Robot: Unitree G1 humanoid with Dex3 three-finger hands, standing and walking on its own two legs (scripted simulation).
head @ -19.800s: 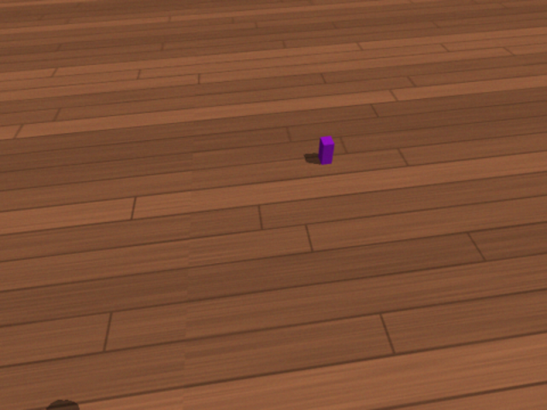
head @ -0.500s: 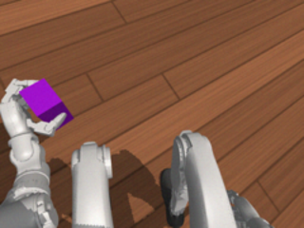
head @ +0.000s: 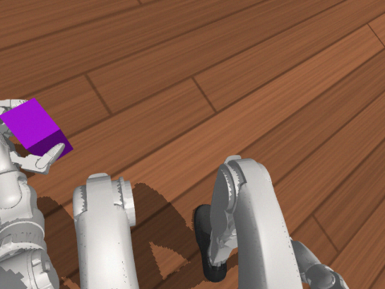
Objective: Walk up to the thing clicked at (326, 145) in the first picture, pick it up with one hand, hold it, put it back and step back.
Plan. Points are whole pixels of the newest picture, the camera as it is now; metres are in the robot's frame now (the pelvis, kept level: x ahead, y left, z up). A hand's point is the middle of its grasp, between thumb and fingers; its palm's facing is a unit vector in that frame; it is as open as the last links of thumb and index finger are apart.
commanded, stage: lower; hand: left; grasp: from the side
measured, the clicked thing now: (42, 135) +0.42 +0.26 -0.12
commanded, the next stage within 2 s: loosen in 1.38 s
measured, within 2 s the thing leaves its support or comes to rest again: rests again in 1.40 s
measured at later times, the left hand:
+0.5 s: hand (43, 143) +0.41 +0.27 -0.17, palm faces +0.37 -0.93 -0.04, open 10.8 cm
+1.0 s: hand (47, 146) +0.41 +0.27 -0.20, palm faces +0.37 -0.93 -0.03, open 10.8 cm
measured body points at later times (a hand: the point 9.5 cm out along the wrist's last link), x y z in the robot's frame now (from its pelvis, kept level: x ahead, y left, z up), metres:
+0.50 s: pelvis +0.00 +0.00 -0.02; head +0.24 +0.13 +0.34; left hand +0.39 +0.32 -0.16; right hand +0.14 -0.27 -0.09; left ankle +0.08 +0.13 -0.28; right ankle +0.12 -0.13 -0.28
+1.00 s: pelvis -0.01 +0.01 -0.03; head +0.23 +0.17 +0.32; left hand +0.39 +0.32 -0.19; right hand +0.14 -0.25 -0.08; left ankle +0.08 +0.13 -0.28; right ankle +0.12 -0.13 -0.28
